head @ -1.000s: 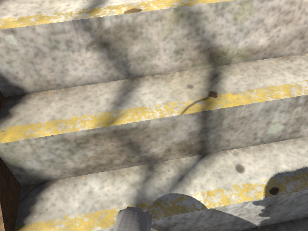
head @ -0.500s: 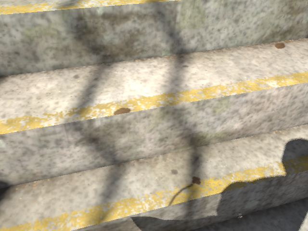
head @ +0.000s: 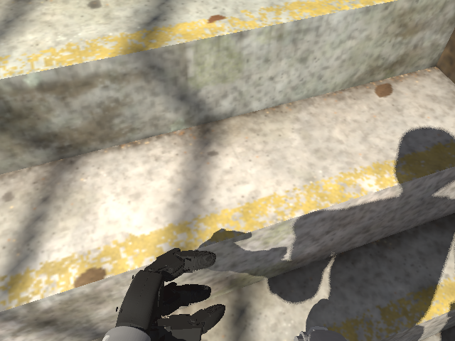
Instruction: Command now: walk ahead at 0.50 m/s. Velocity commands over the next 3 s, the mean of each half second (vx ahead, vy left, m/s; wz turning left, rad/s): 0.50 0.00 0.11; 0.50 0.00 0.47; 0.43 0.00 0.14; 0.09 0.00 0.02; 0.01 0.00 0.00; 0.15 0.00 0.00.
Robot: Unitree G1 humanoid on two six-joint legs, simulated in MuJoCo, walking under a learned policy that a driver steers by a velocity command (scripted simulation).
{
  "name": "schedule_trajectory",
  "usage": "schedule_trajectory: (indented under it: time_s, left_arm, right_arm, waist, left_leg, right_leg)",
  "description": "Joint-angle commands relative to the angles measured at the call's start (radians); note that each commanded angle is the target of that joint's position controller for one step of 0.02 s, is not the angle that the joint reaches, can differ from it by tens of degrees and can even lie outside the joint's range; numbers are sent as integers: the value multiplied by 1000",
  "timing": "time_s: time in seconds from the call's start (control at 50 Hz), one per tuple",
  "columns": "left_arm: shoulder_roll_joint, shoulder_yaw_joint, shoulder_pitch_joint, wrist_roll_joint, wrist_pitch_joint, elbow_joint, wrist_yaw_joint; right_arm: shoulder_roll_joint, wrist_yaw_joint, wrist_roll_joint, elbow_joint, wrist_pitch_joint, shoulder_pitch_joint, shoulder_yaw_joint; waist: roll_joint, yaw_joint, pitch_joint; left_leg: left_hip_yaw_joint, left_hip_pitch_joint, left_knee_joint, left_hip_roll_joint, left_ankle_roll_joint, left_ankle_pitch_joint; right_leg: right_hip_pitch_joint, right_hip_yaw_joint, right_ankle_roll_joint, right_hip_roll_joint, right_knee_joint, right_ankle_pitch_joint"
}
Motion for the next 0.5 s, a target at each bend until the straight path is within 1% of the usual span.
schedule_trajectory:
  time_s: [0.02, 0.04, 0.06, 0.08, 0.1, 0.12, 0.14, 0.16, 0.18, 0.2, 0.22, 0.24, 0.26, 0.28, 0.3, 0.32, 0.34, 0.36, 0.38, 0.4, 0.42, 0.44, 0.46, 0.48, 0.5]
  left_arm:
    - [452, 194, 631, 50, 27, 175, 26]
    - [383, 179, 707, 82, 32, 224, 46]
    - [292, 162, 639, 31, 32, 273, 34]
    - [212, 149, 554, -9, 31, 341, 33]
    - [97, 119, 467, 7, 25, 391, 25]
    - [14, 98, 399, 19, 11, 399, 17]
    - [-34, 83, 347, 23, 3, 408, 4]
    - [-49, 74, 352, 21, -6, 418, -4]
    - [-56, 66, 374, 38, -10, 450, -10]
    - [-47, 60, 357, 44, -13, 461, -19]
    - [-35, 49, 370, 65, -9, 480, -21]
    - [-7, 45, 327, 59, -7, 476, -29]
    - [23, 41, 274, 43, -3, 461, -35]
    - [39, 33, 283, 24, -9, 466, -26]
    - [67, 32, 412, 47, -4, 514, -12]
    - [107, 38, 475, 49, 7, 539, 4]
    - [115, 45, 554, 47, 18, 571, 16]
    - [124, 55, 637, 49, 31, 595, 28]
    - [127, 56, 661, 40, 36, 610, 42]
    - [120, 54, 692, 51, 35, 626, 58]
    - [128, 56, 683, 48, 31, 624, 71]
    - [157, 57, 598, 37, 21, 607, 85]
    - [185, 63, 509, 16, 27, 587, 89]
    - [238, 70, 396, -12, 33, 542, 93]
    - [271, 77, 491, -15, 27, 574, 100]
  right_arm:
    - [-182, 53, -23, -114, -76, -11, -41]
    - [-147, 94, -20, -76, -115, -85, -55]
    - [-84, 108, -23, -213, -111, -305, -43]
    - [1, 105, -35, -329, -95, -479, -7]
    - [61, 113, -56, -382, -84, -514, 28]
    - [69, 119, -47, -399, -78, -479, 43]
    - [105, 127, -48, -411, -83, -438, 70]
    - [115, 125, -41, -419, -85, -400, 87]
    - [127, 118, -20, -408, -76, -395, 98]
    - [121, 116, -5, -430, -69, -403, 107]
    - [123, 111, -1, -442, -64, -448, 118]
    - [100, 104, 0, -462, -60, -459, 119]
    - [65, 91, 3, -486, -54, -511, 120]
    - [31, 75, 7, -493, -48, -589, 122]
    - [52, 64, 0, -480, -40, -651, 127]
    - [89, 55, 6, -487, -29, -684, 142]
    - [102, 51, 6, -489, -26, -723, 145]
    - [123, 57, 11, -480, -27, -755, 149]
    - [119, 70, 18, -499, -34, -807, 153]
    - [128, 87, 9, -484, -33, -814, 153]
    - [121, 101, 0, -475, -32, -787, 147]
    - [110, 106, -14, -453, -28, -717, 140]
    - [73, 108, -28, -446, -27, -697, 134]
    - [28, 106, -51, -457, -18, -698, 131]
    - [-35, 91, -48, -455, 6, -743, 101]
  waist:
    - [-467, 247, -578]
    - [-375, 256, -659]
    - [-251, 215, -480]
    - [-161, 146, -253]
    - [-100, 80, -110]
    - [-93, 27, -35]
    - [-72, -32, -7]
    - [-56, -56, 12]
    - [-76, -59, 33]
    - [-43, -88, 72]
    - [-81, -79, 59]
    - [-61, -113, 65]
    - [-52, -132, 75]
    - [-61, -103, 72]
    - [-94, -26, 14]
    - [-119, -2, 7]
    - [-115, 42, 17]
    - [-113, 90, 22]
    - [-122, 104, 38]
    - [-135, 106, -5]
    - [-135, 83, -50]
    - [-176, 17, -126]
    - [-157, -35, -173]
    - [-163, -96, -230]
    - [-178, -59, -301]
  left_leg:
    - [-188, -595, 988, -235, 104, 370]
    - [-404, -635, 1541, -363, 89, 59]
    - [-437, -826, 1679, -331, 113, 96]
    - [-349, -976, 1752, -307, 137, 98]
    - [-342, -1075, 1890, -294, 170, 105]
    - [-358, -1090, 1980, -277, 198, 47]
    - [-362, -1150, 2065, -281, 213, 55]
    - [-352, -1227, 2071, -282, 224, 75]
    - [-327, -1328, 2248, -303, 222, 31]
    - [-320, -1390, 2247, -288, 219, 56]
    - [-290, -1479, 2417, -306, 218, 69]
    - [-255, -1473, 2345, -292, 200, 128]
    - [-202, -1380, 2111, -279, 178, 217]
    - [-128, -1283, 1961, -289, 152, 302]
    - [-89, -1383, 2167, -310, 132, 344]
    - [-59, -1457, 2161, -288, 108, 275]
    - [-59, -1561, 2149, -274, 97, 247]
    - [-65, -1697, 2174, -266, 92, 200]
    - [-44, -1723, 2059, -250, 100, 148]
    - [-35, -1697, 2075, -244, 106, 140]
    - [-36, -1649, 2042, -228, 114, 115]
    - [-29, -1490, 1986, -227, 127, 57]
    - [30, -1248, 1760, -219, 144, -13]
    - [130, -888, 1455, -225, 141, -120]
    - [252, -663, 1364, -319, 112, -221]
  right_leg:
    - [1342, 992, -347, -338, -982, 560]
    - [1287, 1202, -310, -354, -1126, 587]
    - [1187, 1002, -183, -274, -1116, 328]
    - [1023, 833, -134, -234, -1078, 169]
    - [870, 706, -115, -211, -1032, 112]
    - [774, 594, -83, -185, -1039, 171]
    - [711, 494, -61, -166, -1062, 267]
    - [723, 375, -49, -148, -1064, 382]
    - [730, 332, -60, -170, -1104, 446]
    - [681, 237, -33, -154, -1127, 468]
    - [697, 204, -20, -166, -1151, 545]
    - [620, 114, 13, -138, -1180, 517]
    - [490, 12, 55, -97, -1222, 496]
    - [392, -38, 43, -79, -1275, 519]
    - [541, 82, -16, -151, -1300, 576]
    - [643, 87, -13, -173, -1340, 585]
    - [779, 93, -9, -177, -1331, 595]
    - [947, 103, -13, -195, -1314, 666]
    - [1025, 81, -5, -193, -1345, 732]
    - [1090, 92, -25, -220, -1338, 843]
    - [1153, 70, -34, -228, -1328, 956]
    - [1164, 21, -60, -237, -1315, 1324]
    - [1123, -89, -62, -210, -1308, 1630]
    - [982, -146, -96, -196, -1325, 1999]
    - [962, -132, -145, -186, -1258, 2430]
Next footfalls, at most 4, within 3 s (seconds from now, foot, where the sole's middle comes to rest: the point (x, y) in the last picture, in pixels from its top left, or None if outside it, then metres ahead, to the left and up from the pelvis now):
0.54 left None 0.31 0.08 -0.27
0.74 left None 0.29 0.10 -0.36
1.02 right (332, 319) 0.38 -0.19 -0.36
1.40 left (139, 205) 0.51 0.17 -0.15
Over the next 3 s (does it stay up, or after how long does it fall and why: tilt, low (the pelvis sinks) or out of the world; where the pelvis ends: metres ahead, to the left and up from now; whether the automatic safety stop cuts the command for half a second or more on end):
stays up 0.55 0.04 0.62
